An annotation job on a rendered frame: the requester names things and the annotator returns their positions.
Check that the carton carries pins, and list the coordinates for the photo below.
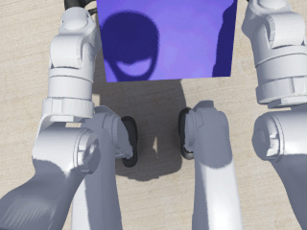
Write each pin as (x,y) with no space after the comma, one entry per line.
(154,40)

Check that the right robot forearm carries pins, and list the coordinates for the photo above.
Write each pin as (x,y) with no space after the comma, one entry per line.
(278,42)

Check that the left robot upper arm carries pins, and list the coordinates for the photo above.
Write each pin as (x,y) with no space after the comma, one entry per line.
(62,157)

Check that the robot shin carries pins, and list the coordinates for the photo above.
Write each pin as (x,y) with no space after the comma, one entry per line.
(127,150)
(209,103)

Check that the left robot forearm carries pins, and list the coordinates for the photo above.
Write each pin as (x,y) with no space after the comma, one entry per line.
(71,71)

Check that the robot left hand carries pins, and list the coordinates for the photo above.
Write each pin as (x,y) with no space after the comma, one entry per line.
(80,4)

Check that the robot right shin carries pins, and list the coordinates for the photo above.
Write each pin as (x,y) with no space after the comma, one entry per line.
(209,103)

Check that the right robot upper arm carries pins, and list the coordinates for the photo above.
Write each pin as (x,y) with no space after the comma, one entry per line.
(280,137)

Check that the robot left shin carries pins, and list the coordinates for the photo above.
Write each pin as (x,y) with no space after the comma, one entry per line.
(127,150)

